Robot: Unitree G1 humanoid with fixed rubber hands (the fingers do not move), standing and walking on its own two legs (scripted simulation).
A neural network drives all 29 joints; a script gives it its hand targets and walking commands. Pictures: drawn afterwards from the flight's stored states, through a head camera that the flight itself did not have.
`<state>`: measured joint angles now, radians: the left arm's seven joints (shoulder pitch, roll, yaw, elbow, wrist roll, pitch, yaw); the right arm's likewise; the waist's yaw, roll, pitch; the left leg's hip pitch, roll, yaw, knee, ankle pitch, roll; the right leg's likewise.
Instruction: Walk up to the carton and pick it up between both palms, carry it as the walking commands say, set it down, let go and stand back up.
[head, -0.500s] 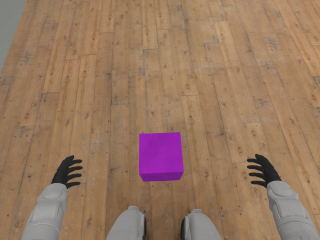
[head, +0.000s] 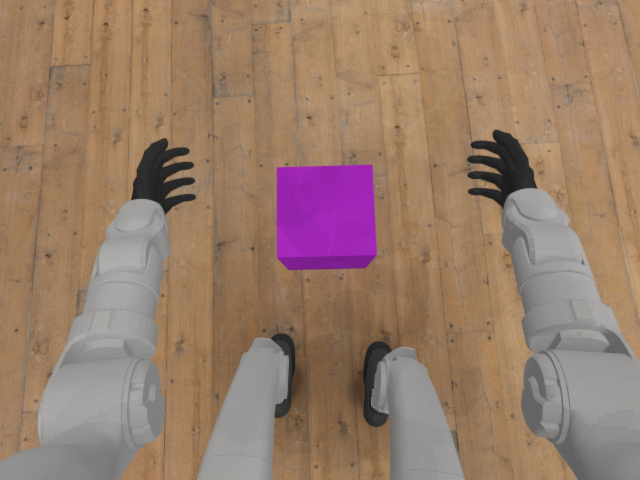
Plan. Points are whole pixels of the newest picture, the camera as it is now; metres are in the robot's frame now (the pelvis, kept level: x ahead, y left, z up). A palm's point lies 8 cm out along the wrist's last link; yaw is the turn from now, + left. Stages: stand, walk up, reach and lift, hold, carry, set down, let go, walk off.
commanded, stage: reach and lift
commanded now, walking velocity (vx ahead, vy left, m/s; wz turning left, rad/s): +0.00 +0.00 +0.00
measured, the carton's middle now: (325, 223) +0.50 +0.04 -0.55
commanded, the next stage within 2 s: none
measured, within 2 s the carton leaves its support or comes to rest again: neither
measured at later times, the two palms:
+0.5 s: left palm (196, 160) +0.49 +0.22 -0.14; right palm (466, 148) +0.53 -0.16 -0.14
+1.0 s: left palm (225, 191) +0.49 +0.21 -0.29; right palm (437, 184) +0.53 -0.16 -0.29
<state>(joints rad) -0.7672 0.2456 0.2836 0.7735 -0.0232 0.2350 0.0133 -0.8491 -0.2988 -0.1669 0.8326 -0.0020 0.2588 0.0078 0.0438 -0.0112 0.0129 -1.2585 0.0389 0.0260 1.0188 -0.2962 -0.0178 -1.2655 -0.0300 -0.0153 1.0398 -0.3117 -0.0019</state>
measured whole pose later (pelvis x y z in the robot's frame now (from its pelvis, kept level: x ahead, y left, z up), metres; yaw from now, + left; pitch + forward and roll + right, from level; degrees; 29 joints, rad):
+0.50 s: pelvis +0.01 +0.01 -0.03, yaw +0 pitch +47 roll +0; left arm -1.00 0.16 0.38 0.77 0.03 0.10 0.04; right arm -1.09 -0.24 -0.30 0.87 -0.05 0.10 0.00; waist 0.05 -0.01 -0.07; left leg -1.59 0.03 0.02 1.07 -0.30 -0.01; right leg -1.59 -0.03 -0.01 1.08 -0.31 0.01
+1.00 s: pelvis -0.02 +0.00 -0.17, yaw +0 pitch +49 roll +0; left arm -1.16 0.24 0.27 0.87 -0.11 0.11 0.12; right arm -1.24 -0.32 -0.18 0.94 0.09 0.13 -0.09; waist 0.05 -0.01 -0.03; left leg -2.05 0.04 -0.01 1.66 -0.47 -0.02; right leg -2.04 -0.03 -0.01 1.67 -0.48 0.00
